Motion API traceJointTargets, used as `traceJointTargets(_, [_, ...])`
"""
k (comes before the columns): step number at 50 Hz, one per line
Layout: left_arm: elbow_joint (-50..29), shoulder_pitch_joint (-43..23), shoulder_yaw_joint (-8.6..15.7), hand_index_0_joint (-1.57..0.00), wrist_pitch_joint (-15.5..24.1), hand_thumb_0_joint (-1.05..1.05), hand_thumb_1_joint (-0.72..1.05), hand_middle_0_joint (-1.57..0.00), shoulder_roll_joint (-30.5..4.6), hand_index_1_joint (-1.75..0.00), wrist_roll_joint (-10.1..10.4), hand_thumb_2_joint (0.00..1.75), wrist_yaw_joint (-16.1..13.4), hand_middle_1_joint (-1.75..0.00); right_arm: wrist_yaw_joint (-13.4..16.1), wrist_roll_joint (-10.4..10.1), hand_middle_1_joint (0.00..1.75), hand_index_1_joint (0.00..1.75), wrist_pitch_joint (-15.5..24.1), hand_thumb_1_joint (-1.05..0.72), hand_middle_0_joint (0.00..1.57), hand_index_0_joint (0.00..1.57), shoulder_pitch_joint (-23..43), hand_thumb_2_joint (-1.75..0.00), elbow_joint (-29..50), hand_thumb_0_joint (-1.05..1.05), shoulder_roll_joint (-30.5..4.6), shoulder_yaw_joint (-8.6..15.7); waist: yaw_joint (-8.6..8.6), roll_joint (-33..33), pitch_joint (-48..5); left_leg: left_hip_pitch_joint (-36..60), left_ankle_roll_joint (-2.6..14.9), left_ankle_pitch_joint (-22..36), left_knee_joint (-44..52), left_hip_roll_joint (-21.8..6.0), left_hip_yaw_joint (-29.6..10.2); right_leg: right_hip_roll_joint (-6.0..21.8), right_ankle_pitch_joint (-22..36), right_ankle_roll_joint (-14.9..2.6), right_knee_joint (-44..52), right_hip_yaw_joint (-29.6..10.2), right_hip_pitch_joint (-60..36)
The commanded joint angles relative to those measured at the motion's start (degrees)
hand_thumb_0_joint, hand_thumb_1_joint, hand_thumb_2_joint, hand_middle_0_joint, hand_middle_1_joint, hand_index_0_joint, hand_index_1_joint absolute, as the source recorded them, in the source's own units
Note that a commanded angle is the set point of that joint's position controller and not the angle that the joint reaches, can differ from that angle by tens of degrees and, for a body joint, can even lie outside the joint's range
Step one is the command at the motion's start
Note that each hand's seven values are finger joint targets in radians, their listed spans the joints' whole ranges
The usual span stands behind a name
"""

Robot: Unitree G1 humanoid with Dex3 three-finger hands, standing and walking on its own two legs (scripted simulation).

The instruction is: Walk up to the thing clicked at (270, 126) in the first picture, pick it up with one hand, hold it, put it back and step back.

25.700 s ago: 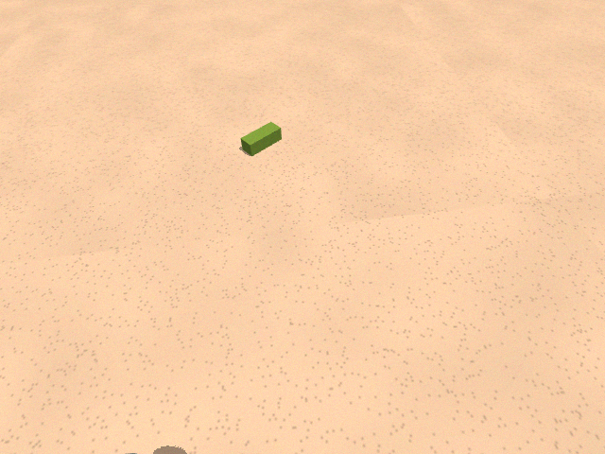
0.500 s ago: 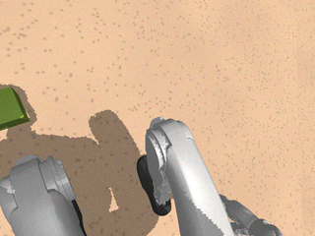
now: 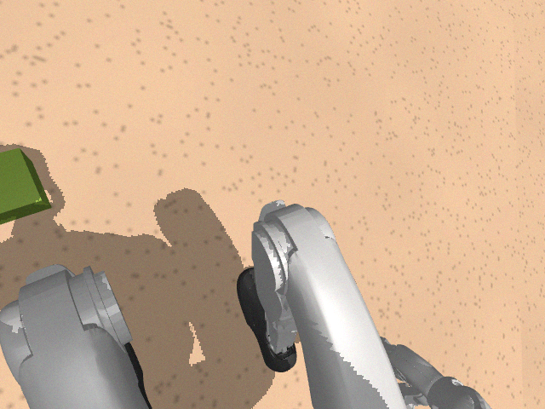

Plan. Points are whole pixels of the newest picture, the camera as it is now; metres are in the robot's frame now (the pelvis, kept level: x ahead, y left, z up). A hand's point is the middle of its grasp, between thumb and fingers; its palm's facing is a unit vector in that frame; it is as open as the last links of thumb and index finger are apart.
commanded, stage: close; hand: left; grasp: from above
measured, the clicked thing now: out of the picture +0.42 +0.33 -0.26
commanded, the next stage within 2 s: settle in 0.88 s
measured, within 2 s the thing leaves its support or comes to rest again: leaves its support in 1.34 s
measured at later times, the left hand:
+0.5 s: hand out of the picture +0.42 +0.32 -0.23, palm faces -0.43 -0.16 -0.89, open 11.4 cm
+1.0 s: hand out of the picture +0.42 +0.32 -0.23, palm faces -0.42 -0.15 -0.89, open 11.2 cm
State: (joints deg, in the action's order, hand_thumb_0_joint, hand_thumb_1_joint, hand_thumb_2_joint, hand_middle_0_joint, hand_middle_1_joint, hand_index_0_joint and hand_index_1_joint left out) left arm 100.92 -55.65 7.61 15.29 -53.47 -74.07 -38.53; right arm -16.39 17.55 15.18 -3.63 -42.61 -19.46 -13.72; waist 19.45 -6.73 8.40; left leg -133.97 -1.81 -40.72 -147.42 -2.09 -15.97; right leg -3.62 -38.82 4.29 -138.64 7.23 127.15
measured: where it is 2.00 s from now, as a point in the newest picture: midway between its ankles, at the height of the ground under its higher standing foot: (207, 369)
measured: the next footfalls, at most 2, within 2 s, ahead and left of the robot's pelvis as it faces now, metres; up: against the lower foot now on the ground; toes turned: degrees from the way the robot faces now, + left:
none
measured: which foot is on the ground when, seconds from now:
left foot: down 0.00-1.00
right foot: down 0.00-1.00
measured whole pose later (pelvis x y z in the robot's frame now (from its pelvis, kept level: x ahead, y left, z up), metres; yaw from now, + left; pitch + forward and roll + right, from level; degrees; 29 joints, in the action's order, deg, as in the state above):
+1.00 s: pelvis +0.00 +0.00 +0.00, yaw +0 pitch +26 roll -13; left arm 101.8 -56.6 7.3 14.7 -54.6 -73.2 -38.9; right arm -15.3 17.7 14.7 -3.9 -41.1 -19.9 -15.0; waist 20.2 -7.0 8.5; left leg -134.0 -1.4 -40.1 -146.7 -2.2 -16.0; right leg -3.8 -38.0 4.4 -137.5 7.4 127.0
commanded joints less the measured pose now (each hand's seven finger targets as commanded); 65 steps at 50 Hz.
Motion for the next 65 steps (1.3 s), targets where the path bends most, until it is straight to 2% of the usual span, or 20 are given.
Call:
traceJointTargets(1, [-5.5, -13.3, 0.1, -0.40, 0.0, 0.00, -0.07, -0.39, -12.1, -0.84, 0.9, 0.79, -2.9, -0.85, 0.5, -0.5, 0.30, 0.30, 0.1, -0.89, 0.20, 0.20, -9.7, -0.90, 0.2, 0.00, -18.4, 5.4, 2.57, 24.6, -35.5, 25.7, 2.35, 9.4, 14.7, -0.5, 8.0, -2.1, 13.1, -4.71, 13.2, 8.0, -18.3])
traceJointTargets(2, [-6.1, -13.6, 0.3, -0.42, -0.1, 0.00, -0.04, -0.40, -12.6, -0.82, 0.6, 0.79, -2.9, -0.84, 0.3, -0.5, 0.30, 0.30, 0.4, -0.89, 0.20, 0.20, -9.9, -0.90, -0.5, 0.00, -18.5, 5.4, 2.62, 25.0, -35.3, 26.0, 2.23, 9.6, 14.5, -0.4, 7.7, -1.7, 13.0, -4.75, 12.3, 8.5, -17.2])
traceJointTargets(3, [-6.9, -14.2, -1.3, -0.41, -0.2, 0.00, -0.05, -0.39, -10.8, -0.82, 1.0, 0.76, -3.0, -0.84, 0.2, -0.4, 0.30, 0.30, 0.5, -0.89, 0.20, 0.20, -9.0, -0.90, -0.3, 0.00, -18.3, 5.4, 2.56, 25.8, -35.8, 25.9, 2.12, 9.6, 14.8, -0.5, 7.8, -1.9, 12.7, -4.88, 12.7, 8.1, -17.7])
traceJointTargets(6, [-4.9, -13.4, 0.8, -0.44, -0.5, 0.00, -0.02, -0.42, -13.2, -0.81, 1.3, 0.75, -2.8, -0.83, 0.3, -0.6, 0.30, 0.30, 0.5, -0.89, 0.20, 0.20, -9.9, -0.90, -0.4, 0.00, -18.3, 5.1, 2.74, 24.2, -34.4, 24.7, 2.47, 8.8, 14.3, -0.4, 8.0, -1.6, 12.6, -4.59, 13.1, 8.2, -17.7])
traceJointTargets(9, [-6.2, -13.8, 1.3, -0.46, -0.9, 0.00, 0.00, -0.44, -13.5, -0.83, 1.4, 0.80, -2.7, -0.84, 0.2, -0.6, 0.30, 0.30, 0.6, -0.89, 0.20, 0.20, -10.2, -0.90, -0.3, 0.00, -18.7, 5.5, 2.37, 25.5, -36.0, 26.3, 2.26, 9.7, 14.8, -0.5, 7.9, -1.9, 13.0, -4.82, 13.0, 8.0, -18.3])
traceJointTargets(14, [-5.5, -13.8, -0.4, -0.48, -1.1, 0.00, 0.03, -0.47, -12.2, -0.81, 1.3, 0.78, -2.2, -0.82, 0.4, -0.8, 0.30, 0.30, 0.6, -0.89, 0.20, 0.20, -9.7, -0.90, 0.2, 0.00, -18.7, 5.6, 2.83, 24.4, -34.6, 25.0, 2.42, 8.1, 14.7, -0.4, 7.9, -1.9, 11.8, -4.85, 13.3, 7.9, -17.4])
traceJointTargets(18, [-4.2, -12.7, 1.3, -0.51, -0.8, 0.00, 0.08, -0.50, -13.3, -0.81, 1.5, 0.79, -2.2, -0.83, 0.6, -0.9, 0.30, 0.30, 0.4, -0.89, 0.20, 0.20, -10.3, -0.90, 0.0, 0.00, -18.6, 5.5, 2.31, 24.2, -34.7, 25.5, 2.31, 8.9, 15.4, -0.5, 7.8, -1.9, 12.2, -4.86, 13.5, 8.0, -17.9])
traceJointTargets(23, [-4.7, -13.3, -0.3, -0.52, -0.6, 0.00, 0.09, -0.51, -11.8, -0.81, 1.9, 0.79, -1.9, -0.83, 0.7, -0.9, 0.30, 0.30, 0.3, -0.89, 0.20, 0.20, -10.1, -0.90, 0.1, 0.00, -19.0, 5.6, 2.92, 24.1, -34.5, 24.9, 2.45, 9.0, 15.2, -0.5, 7.8, -2.0, 12.4, -4.72, 13.9, 7.8, -17.8])
traceJointTargets(25, [-4.1, -12.5, 0.8, -0.54, -0.6, 0.00, 0.11, -0.52, -13.1, -0.82, 1.4, 0.80, -2.1, -0.84, 0.8, -0.8, 0.30, 0.30, 0.0, -0.89, 0.20, 0.20, -10.7, -0.90, 0.3, 0.00, -18.8, 5.2, 2.74, 24.1, -35.5, 25.6, 2.33, 9.8, 15.4, -0.6, 7.7, -2.1, 13.3, -4.84, 13.6, 7.9, -18.7])
traceJointTargets(27, [-3.5, -13.2, -0.5, -0.56, -0.5, 0.00, 0.15, -0.54, -11.6, -0.83, 1.2, 0.79, -1.7, -0.85, 0.4, -0.3, 0.30, 0.30, 0.3, -0.89, 0.20, 0.20, -10.2, -0.90, 0.3, 0.00, -18.1, 4.7, 3.31, 24.6, -33.1, 25.2, 2.21, 8.3, 15.3, -0.4, 7.4, -1.6, 11.9, -4.79, 12.6, 8.7, -16.7])
traceJointTargets(36, [-4.4, -13.4, 0.3, -0.64, -0.6, 0.00, 0.24, -0.63, -14.3, -0.83, 1.3, 0.85, -1.8, -0.84, 1.0, -0.7, 0.30, 0.30, -0.1, -0.89, 0.20, 0.20, -9.6, -0.90, 0.7, 0.00, -18.3, 4.1, 2.85, 24.1, -34.1, 24.6, 2.33, 8.1, 15.2, -0.6, 7.6, -2.0, 11.6, -4.86, 13.6, 7.8, -18.0])
traceJointTargets(41, [-4.4, -13.6, -0.5, -0.70, -0.8, 0.00, 0.32, -0.69, -13.6, -0.83, 1.3, 0.86, -1.7, -0.84, 1.3, -0.6, 0.30, 0.30, -0.2, -0.89, 0.20, 0.20, -10.1, -0.90, 1.3, 0.00, -19.0, 4.5, 3.29, 24.5, -33.5, 24.5, 2.44, 7.7, 15.1, -0.5, 7.8, -2.0, 11.4, -4.77, 13.8, 7.7, -17.6])
traceJointTargets(42, [-4.3, -13.8, 0.4, -0.70, -0.8, 0.00, 0.33, -0.69, -14.6, -0.83, 1.5, 0.87, -1.9, -0.84, 1.3, -0.5, 0.30, 0.30, -0.2, -0.89, 0.20, 0.20, -9.9, -0.90, 1.0, 0.00, -18.3, 3.8, 3.00, 23.6, -33.3, 24.3, 2.34, 7.5, 15.2, -0.6, 7.4, -1.7, 11.1, -4.73, 13.6, 8.1, -17.5])
traceJointTargets(46, [-3.8, -12.8, 0.6, -0.73, -0.6, 0.00, 0.37, -0.72, -14.5, -0.83, 1.4, 0.87, -2.0, -0.84, 1.4, -0.4, 0.30, 0.30, -0.6, -0.89, 0.20, 0.20, -9.8, -0.90, 1.3, 0.00, -18.2, 3.4, 3.01, 23.3, -33.6, 23.7, 2.47, 7.8, 15.2, -0.6, 7.3, -2.0, 11.4, -4.71, 13.8, 8.1, -17.9])
traceJointTargets(48, [-3.7, -13.0, -0.6, -0.75, -0.8, 0.00, 0.40, -0.74, -13.0, -0.83, 1.7, 0.87, -1.8, -0.84, 1.4, -0.2, 0.30, 0.30, -0.4, -0.89, 0.20, 0.20, -9.1, -0.90, 1.5, 0.00, -18.6, 3.9, 3.37, 23.6, -32.1, 24.0, 2.36, 7.0, 15.1, -0.5, 7.4, -1.7, 10.8, -4.63, 13.3, 8.4, -16.3])
traceJointTargets(51, [-4.7, -12.8, 0.0, -0.73, -0.9, 0.00, 0.29, -0.73, -14.2, -0.86, 1.6, 0.93, -1.5, -0.87, 1.5, -0.3, 0.30, 0.30, -0.4, -0.91, 0.20, 0.20, -9.4, -0.90, 1.7, 0.00, -19.0, 4.2, 2.82, 23.7, -32.9, 24.4, 2.36, 7.2, 15.5, -0.5, 7.4, -1.8, 10.9, -4.73, 13.7, 8.3, -16.9])
traceJointTargets(57, [-7.2, -13.8, 2.1, -0.72, -1.6, 0.00, 0.27, -0.71, -16.0, -0.88, 1.7, 0.93, -1.0, -0.88, 1.5, -0.4, 0.30, 0.30, -1.2, -0.91, 0.20, 0.20, -11.1, -0.90, 1.4, 0.00, -18.7, 4.7, 2.34, 26.1, -35.9, 25.2, 2.48, 9.8, 15.1, -0.4, 7.8, -1.7, 13.4, -4.70, 13.2, 7.8, -18.0])
traceJointTargets(60, [-10.2, -13.5, 3.7, -0.72, -2.0, 0.00, 0.27, -0.72, -16.8, -0.88, 1.8, 0.94, -0.8, -0.88, 1.5, -0.8, 0.30, 0.30, -1.4, -0.91, 0.20, 0.20, -11.1, -0.90, 1.0, 0.00, -18.1, 5.6, 1.38, 28.2, -37.8, 26.3, 2.12, 10.0, 15.6, -0.4, 8.0, -1.6, 13.2, -5.20, 12.6, 7.3, -18.4])
traceJointTargets(62, [-14.1, -12.0, 4.8, -0.71, -2.3, 0.00, 0.27, -0.70, -16.0, -0.88, 1.9, 0.92, -0.4, -0.88, 1.3, -1.0, 0.30, 0.30, -1.5, -0.91, 0.20, 0.20, -11.0, -0.90, 1.4, 0.00, -17.8, 6.6, -0.25, 30.8, -40.5, 28.6, 1.66, 11.5, 16.5, -0.3, 8.2, -1.6, 14.1, -5.55, 12.2, 7.6, -18.2])
traceJointTargets(65, [-18.5, -12.8, 2.8, -0.72, -2.6, 0.00, 0.29, -0.71, -13.5, -0.88, 2.1, 0.90, 1.0, -0.89, 0.6, -1.7, 0.30, 0.30, -1.3, -0.91, 0.20, 0.20, -10.3, -0.90, 1.4, 0.00, -17.0, 7.7, -0.21, 32.7, -42.5, 30.4, 1.47, 12.0, 16.3, -0.2, 8.7, -1.4, 14.9, -5.67, 11.8, 7.4, -17.0])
